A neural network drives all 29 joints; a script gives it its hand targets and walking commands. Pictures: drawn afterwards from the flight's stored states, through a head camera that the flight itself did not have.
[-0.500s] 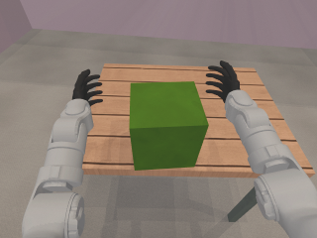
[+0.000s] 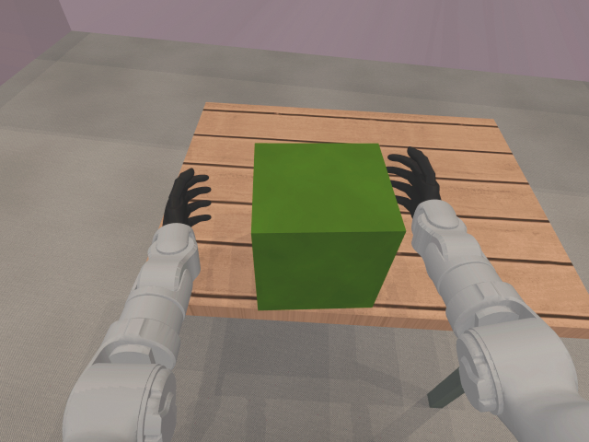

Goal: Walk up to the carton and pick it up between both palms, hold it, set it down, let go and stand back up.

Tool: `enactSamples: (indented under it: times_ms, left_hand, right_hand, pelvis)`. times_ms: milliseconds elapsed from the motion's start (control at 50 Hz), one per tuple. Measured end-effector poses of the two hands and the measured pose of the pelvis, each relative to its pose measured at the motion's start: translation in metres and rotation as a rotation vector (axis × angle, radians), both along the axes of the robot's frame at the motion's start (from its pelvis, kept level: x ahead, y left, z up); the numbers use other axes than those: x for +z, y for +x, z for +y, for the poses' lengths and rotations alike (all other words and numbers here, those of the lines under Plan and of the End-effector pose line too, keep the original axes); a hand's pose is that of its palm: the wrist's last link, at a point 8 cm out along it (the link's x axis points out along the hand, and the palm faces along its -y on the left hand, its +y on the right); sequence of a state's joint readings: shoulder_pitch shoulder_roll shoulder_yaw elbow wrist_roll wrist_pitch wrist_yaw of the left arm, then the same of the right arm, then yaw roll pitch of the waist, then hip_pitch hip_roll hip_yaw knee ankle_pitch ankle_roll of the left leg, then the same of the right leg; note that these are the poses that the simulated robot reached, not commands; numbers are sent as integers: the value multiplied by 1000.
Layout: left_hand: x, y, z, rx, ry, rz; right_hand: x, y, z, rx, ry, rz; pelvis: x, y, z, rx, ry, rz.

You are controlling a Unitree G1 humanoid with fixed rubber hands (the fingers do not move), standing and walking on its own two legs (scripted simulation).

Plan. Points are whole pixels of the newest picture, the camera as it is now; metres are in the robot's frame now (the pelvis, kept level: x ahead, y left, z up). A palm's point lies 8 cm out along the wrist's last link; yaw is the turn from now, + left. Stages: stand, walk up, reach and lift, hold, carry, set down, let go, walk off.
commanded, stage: reach and lift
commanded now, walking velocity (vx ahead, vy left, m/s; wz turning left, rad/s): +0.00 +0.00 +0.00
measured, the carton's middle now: (316, 229) +0.45 +0.01 +0.02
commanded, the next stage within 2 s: none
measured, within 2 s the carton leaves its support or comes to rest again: neither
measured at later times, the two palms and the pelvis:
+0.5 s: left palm (207, 232) +0.40 +0.17 +0.05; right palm (411, 217) +0.44 -0.13 +0.07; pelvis +0.01 +0.00 -0.01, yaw +0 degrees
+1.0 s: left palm (208, 238) +0.39 +0.17 +0.05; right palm (403, 233) +0.41 -0.11 +0.06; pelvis +0.01 +0.01 +0.01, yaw -1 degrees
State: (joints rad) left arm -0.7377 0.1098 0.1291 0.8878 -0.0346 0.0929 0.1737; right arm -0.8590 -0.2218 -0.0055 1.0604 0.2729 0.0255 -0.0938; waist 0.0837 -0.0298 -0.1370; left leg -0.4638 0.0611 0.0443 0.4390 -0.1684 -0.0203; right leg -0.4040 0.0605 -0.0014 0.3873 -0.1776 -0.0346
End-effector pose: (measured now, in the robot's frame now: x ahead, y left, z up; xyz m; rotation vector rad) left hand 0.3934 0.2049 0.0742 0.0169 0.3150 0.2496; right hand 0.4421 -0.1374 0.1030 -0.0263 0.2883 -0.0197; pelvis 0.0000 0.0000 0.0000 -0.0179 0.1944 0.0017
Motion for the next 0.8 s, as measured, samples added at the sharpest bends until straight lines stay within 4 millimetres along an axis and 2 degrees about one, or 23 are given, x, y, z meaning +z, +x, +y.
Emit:
enactSamples:
  times_ms: [120, 300, 460, 620, 800]
  left_hand:
    - [-20, -1, -2, 15, -14, -24]
    - [-35, -2, -12, -1, -36, -43]
    - [-29, 9, -31, -27, -45, -69]
    - [-25, 12, -42, -48, -51, -83]
    - [-24, 8, -40, -55, -1, -90]
  right_hand:
    - [-25, -1, 2, 0, -4, -2]
    - [-33, -1, 5, -5, -1, -46]
    - [-34, 0, 7, -8, -6, -48]
    - [-33, -3, 16, -23, 2, -73]
    - [-35, -13, 20, -44, -8, -113]
  pelvis:
    - [-4, 2, -2, 2, -1, 48]
    - [-6, 5, -2, 3, 1, 76]
    - [-6, 5, -2, -3, 4, 86]
    - [-4, 2, 1, -10, 7, 69]
    - [1, 2, 6, -7, 7, 47]
